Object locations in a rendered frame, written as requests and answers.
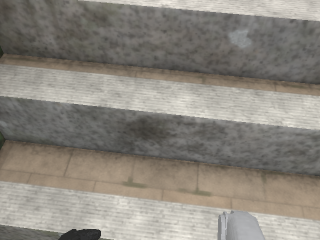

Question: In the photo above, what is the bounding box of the left robot hand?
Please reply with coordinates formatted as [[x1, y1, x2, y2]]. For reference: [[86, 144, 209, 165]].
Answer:
[[58, 229, 101, 240]]

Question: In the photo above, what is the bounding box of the robot right thigh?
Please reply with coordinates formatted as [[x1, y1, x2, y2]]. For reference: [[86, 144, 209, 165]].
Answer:
[[217, 210, 265, 240]]

